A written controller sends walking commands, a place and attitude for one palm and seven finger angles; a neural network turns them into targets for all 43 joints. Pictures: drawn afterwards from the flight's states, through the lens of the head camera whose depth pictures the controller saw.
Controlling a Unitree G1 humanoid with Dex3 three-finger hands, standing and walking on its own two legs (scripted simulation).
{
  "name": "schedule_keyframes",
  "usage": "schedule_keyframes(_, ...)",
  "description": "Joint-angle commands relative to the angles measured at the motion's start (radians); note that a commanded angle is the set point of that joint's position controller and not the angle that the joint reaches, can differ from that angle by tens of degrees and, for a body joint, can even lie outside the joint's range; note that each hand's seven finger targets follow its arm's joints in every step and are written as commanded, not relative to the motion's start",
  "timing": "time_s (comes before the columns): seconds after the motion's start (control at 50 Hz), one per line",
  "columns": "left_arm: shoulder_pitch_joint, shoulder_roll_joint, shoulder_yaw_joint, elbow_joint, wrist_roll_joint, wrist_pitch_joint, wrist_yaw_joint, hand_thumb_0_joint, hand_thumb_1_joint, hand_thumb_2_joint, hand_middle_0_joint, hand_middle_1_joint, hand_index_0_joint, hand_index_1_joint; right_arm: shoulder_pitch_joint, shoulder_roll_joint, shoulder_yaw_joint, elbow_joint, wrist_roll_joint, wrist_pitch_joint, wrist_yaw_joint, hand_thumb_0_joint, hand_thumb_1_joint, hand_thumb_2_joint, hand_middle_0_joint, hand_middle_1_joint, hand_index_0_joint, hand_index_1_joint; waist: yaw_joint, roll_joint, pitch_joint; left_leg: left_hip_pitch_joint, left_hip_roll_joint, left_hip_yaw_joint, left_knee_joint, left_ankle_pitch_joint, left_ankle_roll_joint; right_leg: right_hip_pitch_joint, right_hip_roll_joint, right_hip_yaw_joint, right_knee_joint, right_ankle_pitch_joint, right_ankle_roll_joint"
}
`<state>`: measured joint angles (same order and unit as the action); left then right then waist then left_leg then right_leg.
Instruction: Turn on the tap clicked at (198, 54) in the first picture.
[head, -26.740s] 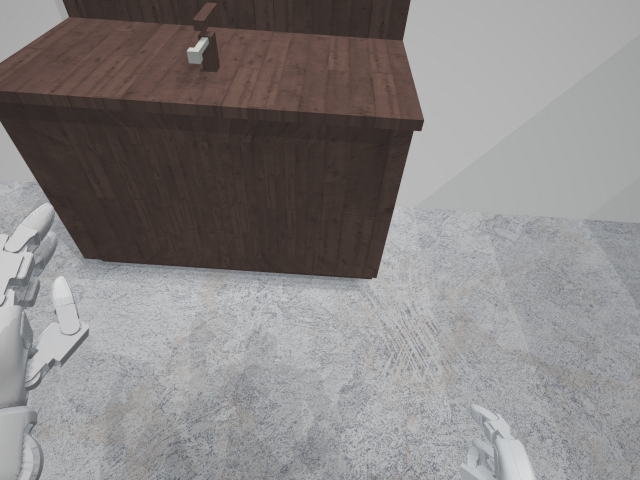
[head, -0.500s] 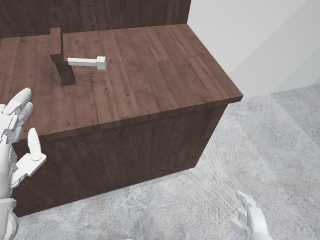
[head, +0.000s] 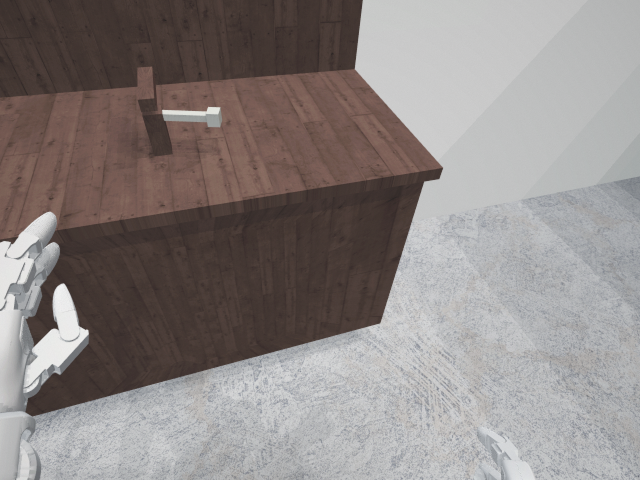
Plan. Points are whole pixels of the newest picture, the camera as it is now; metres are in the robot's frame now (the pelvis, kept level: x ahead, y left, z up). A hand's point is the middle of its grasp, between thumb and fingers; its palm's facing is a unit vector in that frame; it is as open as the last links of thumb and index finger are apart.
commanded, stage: stop stepping back and stand still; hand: left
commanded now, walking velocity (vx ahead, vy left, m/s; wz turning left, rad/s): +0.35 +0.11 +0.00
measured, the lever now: (214, 117) +0.73 +0.25 +0.08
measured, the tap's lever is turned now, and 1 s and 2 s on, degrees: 74 74 74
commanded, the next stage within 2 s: stand and check the lever's angle in 0.62 s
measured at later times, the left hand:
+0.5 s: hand (60, 416) +0.14 +0.23 +0.15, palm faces +0.39 -0.86 -0.32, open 7.4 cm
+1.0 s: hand (104, 372) +0.17 +0.20 +0.16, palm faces +0.41 -0.84 -0.37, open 7.4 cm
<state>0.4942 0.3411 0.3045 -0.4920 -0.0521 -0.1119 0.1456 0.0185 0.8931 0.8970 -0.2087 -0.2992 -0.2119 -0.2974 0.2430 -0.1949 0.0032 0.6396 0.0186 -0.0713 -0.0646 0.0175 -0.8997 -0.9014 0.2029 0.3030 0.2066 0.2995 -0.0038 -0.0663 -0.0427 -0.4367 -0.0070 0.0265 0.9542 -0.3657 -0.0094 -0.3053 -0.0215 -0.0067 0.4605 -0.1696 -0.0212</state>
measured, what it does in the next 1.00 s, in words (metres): steps on the spot: left foot, then left foot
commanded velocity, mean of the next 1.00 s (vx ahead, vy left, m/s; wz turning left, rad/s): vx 0.10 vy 0.00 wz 0.00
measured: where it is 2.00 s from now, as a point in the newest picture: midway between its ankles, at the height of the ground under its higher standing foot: outside the picture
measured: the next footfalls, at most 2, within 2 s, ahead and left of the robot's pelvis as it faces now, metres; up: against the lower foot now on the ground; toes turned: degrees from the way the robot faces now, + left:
left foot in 0.08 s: -0.04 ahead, +0.15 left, +0.00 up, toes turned +4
left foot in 0.54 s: +0.02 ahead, +0.10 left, +0.00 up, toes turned +3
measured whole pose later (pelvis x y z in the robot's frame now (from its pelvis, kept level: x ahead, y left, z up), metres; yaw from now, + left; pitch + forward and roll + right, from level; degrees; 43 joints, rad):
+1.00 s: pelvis -0.03 -0.04 -0.01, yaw +2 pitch -2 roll +0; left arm 0.48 0.36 0.31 -0.56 -0.05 -0.14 0.16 0.02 0.89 0.90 -0.21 -0.30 -0.21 -0.30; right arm 0.19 -0.22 -0.02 0.64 0.01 -0.10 -0.07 0.02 -0.90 -0.90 0.20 0.30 0.21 0.30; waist 0.00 -0.01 0.06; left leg -0.25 0.03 -0.01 0.54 -0.26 -0.01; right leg -0.22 0.03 -0.07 0.54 -0.29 -0.04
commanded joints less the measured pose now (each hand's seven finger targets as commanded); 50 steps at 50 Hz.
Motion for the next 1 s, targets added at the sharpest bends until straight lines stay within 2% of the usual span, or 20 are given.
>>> schedule_keyframes(0.0, -0.100, 0.179, 0.107, -0.167, 0.009, -0.064, 0.032, 0.000, 0.900, 0.900, -0.200, -0.300, -0.200, -0.300, -0.118, -0.118, -0.047, -0.164, -0.006, -0.081, -0.027, 0.000, -0.900, -0.900, 0.200, 0.300, 0.200, 0.300, -0.014, -0.034, -0.040, 0.248, 0.014, 0.036, -0.428, -0.103, 0.060, -0.072, -0.216, 0.194, -0.202, -0.405, -0.067)
schedule_keyframes(0.04, -0.031, 0.183, 0.120, -0.224, -0.001, -0.070, 0.038, 0.000, 0.900, 0.900, -0.200, -0.300, -0.200, -0.300, -0.083, -0.143, -0.054, -0.183, -0.010, -0.099, -0.033, 0.000, -0.900, -0.900, 0.200, 0.300, 0.200, 0.300, -0.020, 0.136, -0.085, 0.279, 0.056, -0.012, -0.681, -0.154, 0.094, 0.036, -0.103, 0.114, 0.006, -0.378, -0.042)
schedule_keyframes(0.08, -0.076, 0.207, 0.141, -0.311, 0.007, -0.085, 0.040, 0.000, 0.900, 0.900, -0.200, -0.300, -0.200, -0.300, -0.092, -0.154, -0.055, -0.199, -0.009, -0.105, -0.027, 0.000, -0.900, -0.900, 0.200, 0.300, 0.200, 0.300, -0.018, 0.447, -0.034, 0.348, 0.297, -0.335, -0.754, -0.083, 0.200, -0.206, 0.069, -0.096, 0.429, -0.335, 0.032)
schedule_keyframes(0.16, -0.105, 0.178, 0.139, -0.240, 0.021, -0.094, 0.027, 0.000, 0.900, 0.900, -0.200, -0.300, -0.200, -0.300, -0.094, -0.137, -0.053, -0.134, 0.002, -0.145, 0.001, 0.000, -0.900, -0.900, 0.200, 0.300, 0.200, 0.300, -0.019, 0.285, 0.158, 0.165, 0.305, -0.279, -0.770, -0.046, 0.203, -0.279, -0.038, 0.004, 0.447, -0.245, 0.022)
schedule_keyframes(0.24, -0.107, 0.145, 0.108, -0.055, 0.010, -0.064, 0.020, 0.000, 0.900, 0.900, -0.200, -0.300, -0.200, -0.300, -0.111, -0.149, -0.044, -0.138, -0.005, -0.116, -0.018, 0.000, -0.900, -0.900, 0.200, 0.300, 0.200, 0.300, 0.014, 0.133, 0.082, 0.033, 0.175, -0.087, -0.511, -0.143, 0.115, 0.174, 0.047, -0.091, 0.001, -0.165, 0.020)
schedule_keyframes(0.26, -0.094, 0.128, 0.094, -0.011, 0.014, -0.060, 0.013, 0.000, 0.900, 0.900, -0.200, -0.300, -0.200, -0.300, -0.108, -0.155, -0.051, -0.131, -0.008, -0.108, -0.018, 0.000, -0.900, -0.900, 0.200, 0.300, 0.200, 0.300, 0.021, 0.031, 0.057, -0.051, 0.109, -0.024, -0.323, -0.172, 0.100, 0.267, 0.012, -0.026, -0.052, -0.172, -0.007)
schedule_keyframes(0.28, -0.108, 0.150, 0.091, -0.003, 0.023, -0.056, 0.005, 0.000, 0.900, 0.900, -0.200, -0.300, -0.200, -0.300, -0.114, -0.144, -0.064, -0.142, -0.003, -0.095, -0.014, 0.000, -0.900, -0.900, 0.200, 0.300, 0.200, 0.300, 0.015, -0.209, 0.033, -0.160, 0.023, 0.045, -0.035, -0.213, 0.070, 0.273, -0.170, 0.310, -0.176, -0.368, -0.084)
schedule_keyframes(0.3, -0.173, 0.167, 0.098, -0.050, 0.013, -0.061, -0.007, 0.000, 0.900, 0.900, -0.200, -0.300, -0.200, -0.300, -0.138, -0.144, -0.071, -0.160, 0.002, -0.090, -0.015, 0.000, -0.900, -0.900, 0.200, 0.300, 0.200, 0.300, 0.004, -0.271, 0.027, -0.172, -0.003, -0.015, 0.182, -0.186, 0.053, 0.167, -0.307, 0.569, -0.309, -0.478, -0.140)
schedule_keyframes(0.46, -0.159, 0.221, 0.133, -0.313, 0.011, -0.084, 0.022, 0.000, 0.900, 0.900, -0.200, -0.300, -0.200, -0.300, -0.151, -0.098, -0.019, -0.147, -0.027, -0.072, -0.018, 0.000, -0.900, -0.900, 0.200, 0.300, 0.200, 0.300, -0.026, 0.058, -0.005, 0.375, 0.032, 0.051, -0.337, -0.102, 0.055, -0.285, -0.170, 0.121, -0.153, -0.605, -0.088)
schedule_keyframes(0.48, -0.154, 0.215, 0.133, -0.322, 0.010, -0.083, 0.028, 0.000, 0.900, 0.900, -0.200, -0.300, -0.200, -0.300, -0.152, -0.114, -0.016, -0.155, -0.035, -0.072, -0.022, 0.000, -0.900, -0.900, 0.200, 0.300, 0.200, 0.300, -0.026, 0.183, 0.015, 0.338, 0.046, -0.018, -0.475, -0.215, 0.071, -0.267, -0.106, 0.085, -0.021, -0.603, -0.068)
schedule_keyframes(0.52, -0.225, 0.211, 0.151, -0.358, 0.023, -0.085, 0.051, 0.000, 0.900, 0.900, -0.200, -0.300, -0.200, -0.300, -0.134, -0.138, -0.022, -0.177, -0.030, -0.088, -0.017, 0.000, -0.900, -0.900, 0.200, 0.300, 0.200, 0.300, -0.026, 0.543, 0.071, 0.095, 0.376, -0.551, -0.914, -0.647, 0.226, -0.228, 0.094, -0.038, 0.633, -0.369, 0.015)
schedule_keyframes(0.54, -0.264, 0.255, 0.187, -0.340, 0.037, -0.090, 0.055, 0.000, 0.900, 0.900, -0.200, -0.300, -0.200, -0.300, -0.142, -0.106, -0.036, -0.198, -0.032, -0.096, -0.018, 0.000, -0.900, -0.900, 0.200, 0.300, 0.200, 0.300, -0.007, 0.386, 0.077, 0.009, 0.399, -0.561, -0.898, -0.479, 0.254, -0.197, 0.041, 0.051, 0.751, -0.293, 0.010)
schedule_keyframes(0.58, -0.171, 0.205, 0.170, -0.181, 0.030, -0.070, 0.036, 0.000, 0.900, 0.900, -0.200, -0.300, -0.200, -0.300, -0.117, -0.112, -0.045, -0.143, -0.016, -0.100, 0.003, 0.000, -0.900, -0.900, 0.200, 0.300, 0.200, 0.300, -0.008, 0.200, 0.052, 0.136, 0.297, -0.358, -0.786, -0.299, 0.192, -0.239, 0.010, 0.022, 0.652, -0.238, 0.027)
schedule_keyframes(0.66, -0.029, 0.097, 0.072, -0.079, 0.008, -0.038, 0.020, 0.000, 0.900, 0.900, -0.200, -0.300, -0.200, -0.300, -0.119, -0.108, -0.024, -0.167, 0.003, -0.090, 0.002, 0.000, -0.900, -0.900, 0.200, 0.300, 0.200, 0.300, -0.007, 0.278, 0.067, 0.118, 0.198, -0.172, -0.717, -0.148, 0.115, 0.018, 0.031, -0.076, 0.119, -0.253, 0.032)
schedule_keyframes(0.7, -0.055, 0.112, 0.070, -0.091, 0.016, -0.047, 0.012, 0.000, 0.900, 0.900, -0.200, -0.300, -0.200, -0.300, -0.128, -0.122, -0.028, -0.172, -0.003, -0.085, 0.000, 0.000, -0.900, -0.900, 0.200, 0.300, 0.200, 0.300, 0.004, 0.166, 0.048, 0.075, 0.143, -0.101, -0.558, -0.087, 0.079, 0.173, 0.033, -0.071, -0.119, -0.110, 0.024)
schedule_keyframes(0.76, -0.181, 0.184, 0.089, -0.195, 0.013, -0.068, 0.004, 0.000, 0.900, 0.900, -0.200, -0.300, -0.200, -0.300, -0.172, -0.104, -0.034, -0.175, -0.003, -0.090, 0.007, 0.000, -0.900, -0.900, 0.200, 0.300, 0.200, 0.300, -0.003, -0.169, 0.015, -0.067, 0.034, -0.009, -0.083, -0.034, 0.019, 0.195, -0.290, 0.363, -0.229, 0.163, -0.122)
schedule_keyframes(0.84, -0.191, 0.257, 0.175, -0.320, 0.013, -0.092, 0.025, 0.000, 0.900, 0.900, -0.200, -0.300, -0.200, -0.300, -0.165, -0.122, -0.047, -0.164, -0.012, -0.105, 0.001, 0.000, -0.900, -0.900, 0.200, 0.300, 0.200, 0.300, -0.001, -0.011, -0.062, 0.116, 0.069, -0.056, -0.273, 0.024, 0.029, 0.163, -0.252, 0.224, -0.106, 0.212, -0.119)
schedule_keyframes(0.88, -0.123, 0.224, 0.172, -0.337, 0.006, -0.102, 0.041, 0.000, 0.900, 0.900, -0.200, -0.300, -0.200, -0.300, -0.159, -0.110, -0.038, -0.161, -0.018, -0.097, -0.009, 0.000, -0.900, -0.900, 0.200, 0.300, 0.200, 0.300, -0.003, 0.092, -0.093, 0.262, 0.049, -0.044, -0.498, 0.223, 0.030, 0.163, -0.165, 0.126, -0.033, 0.137, -0.062)
schedule_keyframes(0.92, -0.094, 0.201, 0.163, -0.344, 0.003, -0.103, 0.052, 0.000, 0.900, 0.900, -0.200, -0.300, -0.200, -0.300, -0.177, -0.140, -0.053, -0.178, -0.016, -0.090, -0.012, 0.000, -0.900, -0.900, 0.200, 0.300, 0.200, 0.300, 0.021, 0.252, -0.084, 0.326, 0.165, -0.194, -0.565, 0.397, 0.065, 0.097, -0.039, 0.044, 0.031, 0.039, 0.004)
schedule_keyframes(0.98, -0.030, 0.171, 0.149, -0.198, 0.005, -0.084, 0.038, 0.000, 0.900, 0.900, -0.200, -0.300, -0.200, -0.300, -0.167, -0.130, -0.048, -0.175, -0.002, -0.084, -0.010, 0.000, -0.900, -0.900, 0.200, 0.300, 0.200, 0.300, 0.010, 0.193, -0.014, 0.223, 0.143, -0.162, -0.549, 0.341, 0.066, 0.125, -0.008, 0.029, -0.036, 0.048, 0.020)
